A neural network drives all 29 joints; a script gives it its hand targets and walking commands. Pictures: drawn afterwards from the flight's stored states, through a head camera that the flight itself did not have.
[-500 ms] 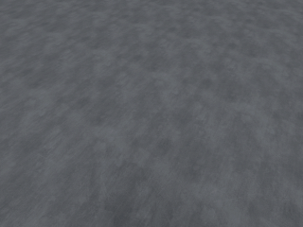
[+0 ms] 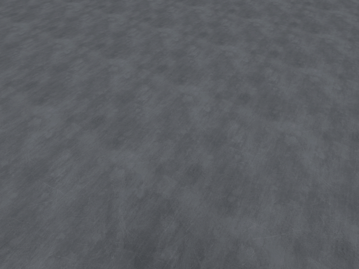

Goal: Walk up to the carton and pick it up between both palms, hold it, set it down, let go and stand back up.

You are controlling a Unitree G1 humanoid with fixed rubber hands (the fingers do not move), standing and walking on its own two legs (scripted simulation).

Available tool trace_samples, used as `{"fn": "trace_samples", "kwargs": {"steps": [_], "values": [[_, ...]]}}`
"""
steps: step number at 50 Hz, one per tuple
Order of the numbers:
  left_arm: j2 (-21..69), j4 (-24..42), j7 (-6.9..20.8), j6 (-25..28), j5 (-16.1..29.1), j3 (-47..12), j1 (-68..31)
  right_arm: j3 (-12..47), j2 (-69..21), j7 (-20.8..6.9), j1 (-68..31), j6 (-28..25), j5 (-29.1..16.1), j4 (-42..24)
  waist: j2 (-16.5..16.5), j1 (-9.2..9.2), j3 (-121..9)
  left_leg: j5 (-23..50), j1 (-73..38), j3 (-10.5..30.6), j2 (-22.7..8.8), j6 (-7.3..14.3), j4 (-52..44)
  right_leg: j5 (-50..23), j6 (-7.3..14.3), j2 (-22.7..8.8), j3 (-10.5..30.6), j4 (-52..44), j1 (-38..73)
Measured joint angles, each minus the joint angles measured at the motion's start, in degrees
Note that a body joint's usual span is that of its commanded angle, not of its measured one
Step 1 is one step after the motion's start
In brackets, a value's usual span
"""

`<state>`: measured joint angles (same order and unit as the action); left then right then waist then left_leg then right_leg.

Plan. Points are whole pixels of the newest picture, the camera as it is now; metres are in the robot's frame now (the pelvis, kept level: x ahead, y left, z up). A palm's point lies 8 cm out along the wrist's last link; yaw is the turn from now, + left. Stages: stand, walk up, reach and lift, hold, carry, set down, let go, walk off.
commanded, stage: walk up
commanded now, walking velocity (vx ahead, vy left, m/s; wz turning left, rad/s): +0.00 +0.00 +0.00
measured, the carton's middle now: out of the picture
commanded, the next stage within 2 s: none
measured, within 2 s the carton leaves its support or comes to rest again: neither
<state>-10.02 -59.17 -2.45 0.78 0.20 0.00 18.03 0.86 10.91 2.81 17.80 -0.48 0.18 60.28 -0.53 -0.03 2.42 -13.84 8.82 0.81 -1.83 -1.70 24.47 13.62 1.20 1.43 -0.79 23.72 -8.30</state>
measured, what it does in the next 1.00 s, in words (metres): steps to the right, turning right: right foot, then left foot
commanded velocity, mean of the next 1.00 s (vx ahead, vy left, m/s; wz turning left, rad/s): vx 0.00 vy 0.00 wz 0.00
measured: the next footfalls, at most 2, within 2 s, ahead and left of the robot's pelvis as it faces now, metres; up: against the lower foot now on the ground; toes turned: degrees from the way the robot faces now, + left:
right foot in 0.50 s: +0.05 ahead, -0.24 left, +0.00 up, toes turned -26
left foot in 0.74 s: +0.16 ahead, -0.07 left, +0.00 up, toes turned -30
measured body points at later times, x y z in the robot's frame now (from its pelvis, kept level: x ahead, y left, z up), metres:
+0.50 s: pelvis +0.00 -0.06 -0.03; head +0.00 -0.08 +0.42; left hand +0.15 +0.21 -0.14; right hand +0.01 -0.36 -0.16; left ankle +0.00 +0.13 -0.74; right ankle +0.01 -0.22 -0.74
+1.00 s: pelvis +0.05 -0.16 -0.01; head +0.06 -0.14 +0.44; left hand +0.34 -0.06 -0.13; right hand -0.14 -0.40 -0.11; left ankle +0.12 -0.05 -0.74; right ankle -0.02 -0.32 -0.68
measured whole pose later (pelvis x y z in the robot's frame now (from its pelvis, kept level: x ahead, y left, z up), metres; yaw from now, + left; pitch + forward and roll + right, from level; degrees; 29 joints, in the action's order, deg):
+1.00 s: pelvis +0.05 -0.16 -0.01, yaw -48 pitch -3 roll +2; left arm -20.2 -44.6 7.9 -5.1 -3.8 3.1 11.3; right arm -3.5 16.8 2.9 20.1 -4.4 4.3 47.5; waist 5.3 1.0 1.5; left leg -17.4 5.6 -16.8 -6.3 -0.9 27.3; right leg 14.0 -3.2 -7.1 2.1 59.0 -32.2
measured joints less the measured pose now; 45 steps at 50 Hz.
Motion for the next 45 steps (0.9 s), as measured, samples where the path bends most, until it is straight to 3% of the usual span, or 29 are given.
{"fn": "trace_samples", "kwargs": {"steps": [10, 14, 17, 19, 23, 25, 27, 29, 31, 36, 39, 42, 45], "values": [[0.1, -0.3, -0.1, 0.0, 0.0, 0.0, 0.0, 0.1, -0.1, 0.1, 0.0, 0.0, 0.0, 0.4, 0.0, 0.02, 0.0, 0.0, -0.1, 0.0, -0.1, -0.1, -0.1, 0.0, 0.1, 0.1, 0.0, -0.1, 0.1], [-1.0, 2.9, 2.0, -1.8, -1.7, 1.9, 0.2, -2.8, 0.4, 0.6, -2.8, -0.2, 2.0, -1.5, 1.7, -1.99, 0.5, -2.0, 1.8, -4.9, -0.4, 0.7, 3.0, 4.5, -0.5, -0.2, 2.7, 11.4, -7.6], [-2.8, 4.4, 3.3, -3.8, -4.0, 3.4, -1.0, -4.3, 1.5, 1.4, -5.8, -1.0, 3.3, -2.4, 2.1, -1.63, 1.0, -2.9, 1.3, -8.7, -1.9, 1.1, 3.5, 10.0, -2.4, -2.6, -0.1, 27.4, -15.4], [-4.4, 5.5, 4.3, -4.4, -4.2, 4.0, -2.1, -5.0, 2.4, 1.4, -7.4, -1.4, 3.9, -2.6, 2.2, -1.5, 1.6, -3.4, -0.2, -11.0, -3.1, 1.0, 3.5, 10.6, -2.8, -5.2, -0.4, 31.1, -17.7], [-7.0, 7.7, 6.9, -4.6, -3.3, 4.6, -3.5, -6.2, 4.9, 0.4, -9.4, -1.4, 4.6, -3.5, 0.9, -1.49, 2.1, -6.7, -2.5, -14.7, -6.8, 0.0, 6.9, 8.8, -1.7, -10.0, -0.4, 24.8, -16.9], [-7.9, 8.7, 7.6, -3.8, -3.0, 4.7, -3.3, -6.5, 6.3, -0.2, -9.6, -0.9, 4.5, -4.3, -0.3, -1.28, 1.5, -10.0, -2.3, -15.6, -9.6, 0.4, 11.6, 5.6, -0.7, -10.6, -1.3, 18.5, -14.0], [-7.9, 9.0, 7.4, -2.7, -2.5, 5.0, -3.9, -6.6, 8.0, -0.9, -9.8, 0.0, 3.8, -5.3, -2.9, -1.71, 1.2, -15.4, 0.9, -11.8, -12.0, 2.7, 21.1, 2.7, -2.4, -7.7, -2.1, 19.7, -14.1], [-6.9, 9.3, 7.0, -2.6, -1.9, 4.6, -4.3, -6.4, 9.2, -1.1, -10.3, 0.9, 2.6, -7.2, -4.3, -2.92, 1.1, -21.2, 6.7, -5.1, -8.2, 3.3, 32.7, 4.2, -1.8, -5.2, -1.2, 20.6, -15.0], [-6.0, 9.8, 6.4, -3.0, -2.2, 3.7, -4.3, -5.9, 9.6, -1.2, -10.7, 0.3, 1.4, -8.9, -5.4, -3.55, 1.4, -21.5, 11.4, -2.4, -4.6, 3.4, 37.6, 3.5, -0.4, -2.9, -0.3, 18.1, -14.2], [-6.1, 13.2, 6.7, -3.9, -3.6, 2.6, -3.7, -4.2, 7.6, -1.4, -9.1, -2.3, 0.0, -11.8, -3.6, -4.82, 2.0, -12.5, 14.5, -3.8, 0.2, 3.1, 21.7, 0.5, 0.7, 1.6, 3.5, 13.0, -12.6], [-7.2, 14.6, 7.4, -4.8, -3.4, 2.2, -3.5, -3.9, 5.8, -1.3, -5.5, -3.0, 1.1, -13.0, -0.7, -4.15, 1.8, 0.2, 11.3, -4.7, 1.5, 4.6, 13.5, 4.8, 0.0, 3.0, 6.2, 16.2, -12.6], [-7.3, 14.5, 7.6, -6.0, -4.9, 2.6, -3.2, -3.9, 5.2, 0.3, -2.2, -2.7, 4.2, -12.2, 1.7, -2.45, -1.1, -2.8, 8.0, -8.3, -0.4, 3.9, 11.1, 9.3, -2.1, 1.9, 4.1, 31.8, -18.3], [-8.8, 14.5, 8.4, -6.0, -5.3, 3.3, -4.1, -4.0, 5.1, 0.8, -0.1, -3.2, 4.2, -11.9, 4.0, -0.62, -1.8, -2.6, 3.2, -11.8, -2.0, 2.3, 6.3, 4.6, -3.2, -1.5, 3.5, 40.4, -22.1]]}}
